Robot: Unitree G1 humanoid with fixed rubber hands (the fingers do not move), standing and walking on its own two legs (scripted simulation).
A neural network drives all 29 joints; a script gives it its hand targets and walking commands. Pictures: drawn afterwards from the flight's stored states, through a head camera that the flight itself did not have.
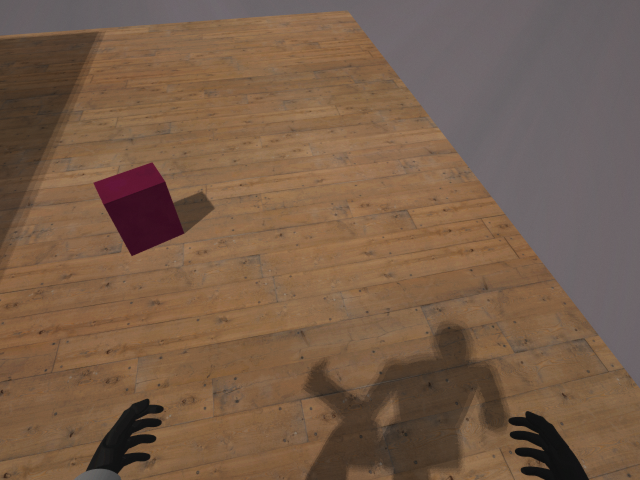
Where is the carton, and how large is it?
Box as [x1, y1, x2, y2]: [94, 162, 183, 255]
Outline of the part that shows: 152,162 94,182 104,206 131,255 183,233 165,182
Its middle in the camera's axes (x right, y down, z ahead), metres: -0.72 -0.12 +1.58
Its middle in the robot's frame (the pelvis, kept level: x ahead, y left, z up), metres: +1.20 +0.76 -0.61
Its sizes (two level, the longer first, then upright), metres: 0.227 0.148 0.287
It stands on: the floor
